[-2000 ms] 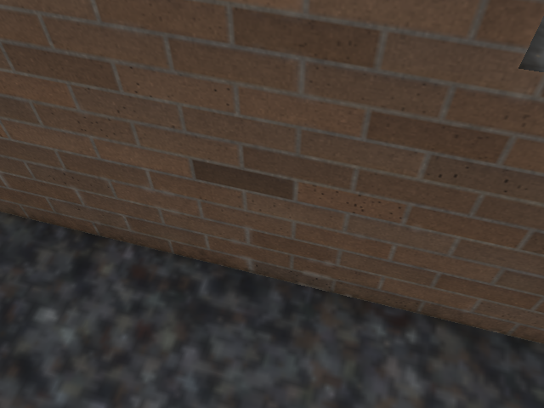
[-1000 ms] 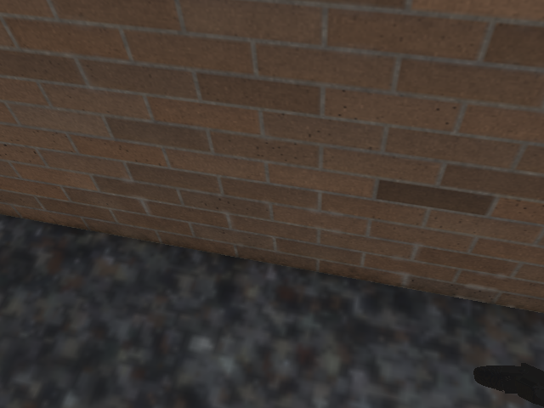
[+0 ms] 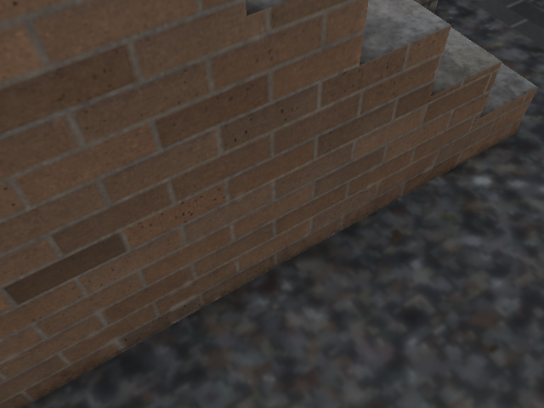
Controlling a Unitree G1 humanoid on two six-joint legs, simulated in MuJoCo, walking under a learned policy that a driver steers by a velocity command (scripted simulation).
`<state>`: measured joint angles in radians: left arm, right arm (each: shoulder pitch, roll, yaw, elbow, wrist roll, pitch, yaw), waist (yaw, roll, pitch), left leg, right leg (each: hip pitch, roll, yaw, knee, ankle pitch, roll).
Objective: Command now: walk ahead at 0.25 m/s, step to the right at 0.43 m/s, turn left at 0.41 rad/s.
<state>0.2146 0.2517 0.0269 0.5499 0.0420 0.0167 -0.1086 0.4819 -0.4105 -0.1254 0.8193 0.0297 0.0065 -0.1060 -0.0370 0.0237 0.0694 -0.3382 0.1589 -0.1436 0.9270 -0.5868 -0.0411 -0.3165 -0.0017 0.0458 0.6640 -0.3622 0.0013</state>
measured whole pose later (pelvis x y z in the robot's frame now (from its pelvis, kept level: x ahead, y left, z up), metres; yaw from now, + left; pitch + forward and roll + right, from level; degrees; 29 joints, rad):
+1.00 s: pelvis +0.13 -0.16 +0.02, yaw +53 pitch +1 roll -2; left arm 0.26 0.35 0.11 0.71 -0.01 -0.02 0.03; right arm 0.11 -0.32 -0.07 0.56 0.02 0.04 0.03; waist 0.05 0.00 0.01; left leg -0.45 0.10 0.03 0.77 -0.33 -0.01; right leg -0.16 -0.15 -0.26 0.38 -0.20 0.09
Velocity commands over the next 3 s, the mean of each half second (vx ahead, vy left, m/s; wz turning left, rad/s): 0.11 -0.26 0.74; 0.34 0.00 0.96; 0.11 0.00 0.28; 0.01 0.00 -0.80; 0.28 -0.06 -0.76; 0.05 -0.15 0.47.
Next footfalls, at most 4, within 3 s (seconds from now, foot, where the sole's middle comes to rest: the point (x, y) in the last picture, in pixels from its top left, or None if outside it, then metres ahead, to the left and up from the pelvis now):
0.24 left None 0.14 -0.02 -0.76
0.56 right None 0.29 -0.26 -0.76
1.04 left None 0.08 -0.02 -0.76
1.64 right None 0.25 -0.06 -0.76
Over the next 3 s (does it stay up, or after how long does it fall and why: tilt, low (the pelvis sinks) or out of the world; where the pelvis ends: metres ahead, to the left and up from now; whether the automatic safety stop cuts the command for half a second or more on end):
stays up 0.22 -0.09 0.02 its command is cut before an obstacle from the start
